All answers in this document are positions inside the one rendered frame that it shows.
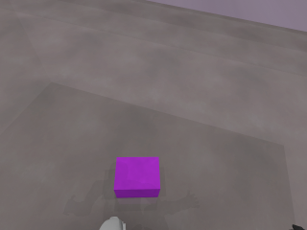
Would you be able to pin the carton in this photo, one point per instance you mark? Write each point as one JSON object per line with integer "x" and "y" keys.
{"x": 137, "y": 177}

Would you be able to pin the left robot thigh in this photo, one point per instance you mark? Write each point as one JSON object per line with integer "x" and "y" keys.
{"x": 113, "y": 224}

